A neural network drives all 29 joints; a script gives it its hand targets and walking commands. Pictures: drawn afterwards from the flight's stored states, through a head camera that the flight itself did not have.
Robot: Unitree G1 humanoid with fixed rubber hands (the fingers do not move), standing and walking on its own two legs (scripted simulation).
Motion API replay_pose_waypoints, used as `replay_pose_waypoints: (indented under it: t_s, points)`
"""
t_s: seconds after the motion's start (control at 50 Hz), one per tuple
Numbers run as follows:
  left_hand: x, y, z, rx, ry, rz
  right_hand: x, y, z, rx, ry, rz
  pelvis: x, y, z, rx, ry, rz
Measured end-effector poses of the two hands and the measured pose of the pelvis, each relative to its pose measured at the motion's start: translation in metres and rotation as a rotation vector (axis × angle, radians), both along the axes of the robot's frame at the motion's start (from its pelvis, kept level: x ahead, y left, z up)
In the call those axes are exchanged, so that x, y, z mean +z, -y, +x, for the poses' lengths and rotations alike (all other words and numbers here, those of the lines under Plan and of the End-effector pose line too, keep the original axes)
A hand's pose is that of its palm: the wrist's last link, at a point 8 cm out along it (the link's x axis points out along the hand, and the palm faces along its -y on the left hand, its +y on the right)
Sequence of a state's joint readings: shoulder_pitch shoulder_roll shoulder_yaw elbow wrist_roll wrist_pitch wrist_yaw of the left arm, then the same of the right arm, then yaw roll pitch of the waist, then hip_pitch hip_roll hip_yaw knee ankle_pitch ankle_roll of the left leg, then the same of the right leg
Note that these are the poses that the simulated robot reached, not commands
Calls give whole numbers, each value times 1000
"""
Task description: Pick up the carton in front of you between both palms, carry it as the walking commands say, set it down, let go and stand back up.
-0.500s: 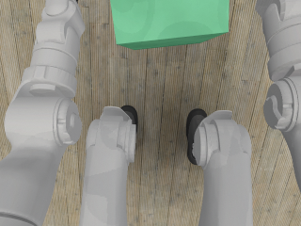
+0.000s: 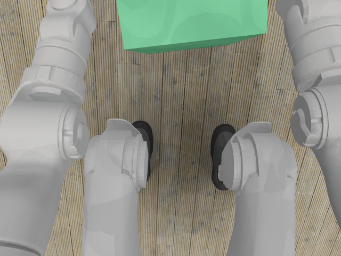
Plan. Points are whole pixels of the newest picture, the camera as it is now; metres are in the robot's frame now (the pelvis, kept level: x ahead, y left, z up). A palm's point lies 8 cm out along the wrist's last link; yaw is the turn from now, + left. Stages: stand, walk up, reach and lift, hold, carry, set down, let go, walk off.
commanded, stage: reach and lift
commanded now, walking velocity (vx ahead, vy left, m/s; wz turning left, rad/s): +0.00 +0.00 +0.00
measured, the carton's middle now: out of the picture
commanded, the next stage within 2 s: none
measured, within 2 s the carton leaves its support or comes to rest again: leaves its support in 0.46 s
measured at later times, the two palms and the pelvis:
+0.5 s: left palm out of the picture +0.55 +0.16 -0.16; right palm out of the picture +0.56 -0.14 -0.17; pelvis +0.01 +0.00 -0.01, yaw +0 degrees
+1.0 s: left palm out of the picture +0.49 +0.15 +0.04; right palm out of the picture +0.51 -0.15 +0.04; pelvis -0.01 +0.00 +0.11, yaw -1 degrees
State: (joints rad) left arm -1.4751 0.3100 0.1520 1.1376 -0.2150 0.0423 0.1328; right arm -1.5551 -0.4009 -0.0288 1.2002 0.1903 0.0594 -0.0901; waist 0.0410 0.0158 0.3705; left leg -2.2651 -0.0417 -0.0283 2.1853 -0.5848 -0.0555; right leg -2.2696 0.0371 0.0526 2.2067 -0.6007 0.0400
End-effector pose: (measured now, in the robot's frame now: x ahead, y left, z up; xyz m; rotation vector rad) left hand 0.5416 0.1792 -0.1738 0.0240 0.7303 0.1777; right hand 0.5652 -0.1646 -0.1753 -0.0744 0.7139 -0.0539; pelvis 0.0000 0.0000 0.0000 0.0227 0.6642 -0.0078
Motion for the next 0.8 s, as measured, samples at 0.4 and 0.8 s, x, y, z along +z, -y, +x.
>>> replay_pose_waypoints:
  t_s: [0.4, 0.8]
  points:
    - [2, 23, 6, -31, -15, -46, 2, -16, 0, 22, -32, 29, -6, 3, 1, -7, 37, 3]
    - [158, 28, -33, 31, 41, -62, 159, -16, -46, -63, 17, 54, 61, -3, -8, -13, -84, -10]
